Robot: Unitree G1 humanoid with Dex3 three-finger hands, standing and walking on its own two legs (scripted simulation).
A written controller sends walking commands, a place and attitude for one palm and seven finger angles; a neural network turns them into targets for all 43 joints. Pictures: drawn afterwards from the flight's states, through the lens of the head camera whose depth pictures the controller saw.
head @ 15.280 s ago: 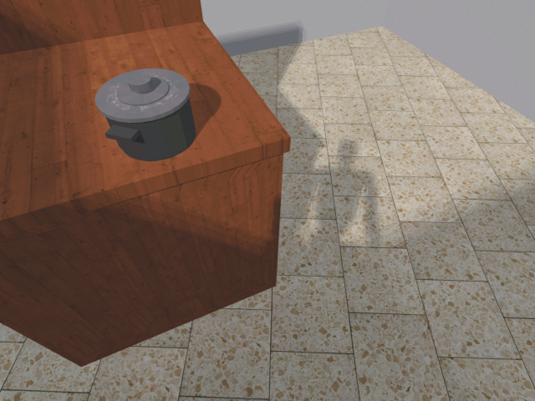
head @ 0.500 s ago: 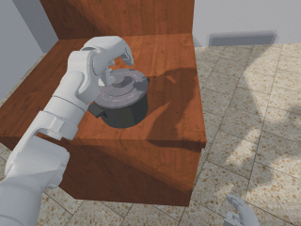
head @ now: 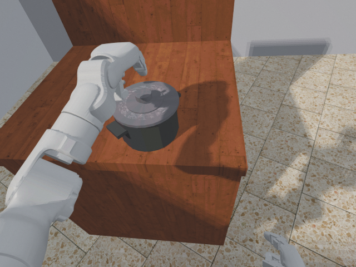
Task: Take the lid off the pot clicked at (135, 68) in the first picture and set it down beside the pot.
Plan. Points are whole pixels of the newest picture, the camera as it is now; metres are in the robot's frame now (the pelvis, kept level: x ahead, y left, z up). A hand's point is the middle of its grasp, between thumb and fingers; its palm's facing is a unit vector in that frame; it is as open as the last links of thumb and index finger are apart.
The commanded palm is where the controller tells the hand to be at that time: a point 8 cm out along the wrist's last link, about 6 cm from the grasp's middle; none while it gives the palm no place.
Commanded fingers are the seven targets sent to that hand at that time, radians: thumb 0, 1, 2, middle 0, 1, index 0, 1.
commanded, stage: move the open hand above the knob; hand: left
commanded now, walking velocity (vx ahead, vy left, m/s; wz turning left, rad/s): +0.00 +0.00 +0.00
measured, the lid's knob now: (143, 95) +0.48 +0.10 +0.15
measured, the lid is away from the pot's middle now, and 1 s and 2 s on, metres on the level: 0.00 0.00 0.00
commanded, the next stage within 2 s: lower the open fingers around the knob in 0.68 s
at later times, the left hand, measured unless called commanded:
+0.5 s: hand (136, 76) +0.45 +0.09 +0.22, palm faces -0.17 -0.02 -0.99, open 9.7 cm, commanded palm +0.43 +0.10 +0.28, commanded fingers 0.00 -0.32 1.60 -0.88 -0.08 -0.88 -0.08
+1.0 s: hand (136, 90) +0.44 +0.10 +0.19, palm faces -0.26 -0.03 -0.96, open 9.7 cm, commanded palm +0.42 +0.11 +0.27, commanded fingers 0.00 -0.32 1.60 -0.88 -0.08 -0.88 -0.08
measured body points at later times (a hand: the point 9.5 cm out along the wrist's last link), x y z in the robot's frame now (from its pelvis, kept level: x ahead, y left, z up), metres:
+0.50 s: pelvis +0.00 -0.01 +0.00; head +0.01 -0.05 +0.45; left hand +0.45 +0.09 +0.28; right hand +0.16 -0.24 -0.12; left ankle -0.01 +0.12 -0.74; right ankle +0.01 -0.14 -0.74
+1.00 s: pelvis +0.00 +0.00 +0.00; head +0.02 -0.05 +0.45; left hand +0.45 +0.10 +0.24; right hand +0.16 -0.25 -0.12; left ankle -0.01 +0.12 -0.74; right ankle +0.01 -0.14 -0.74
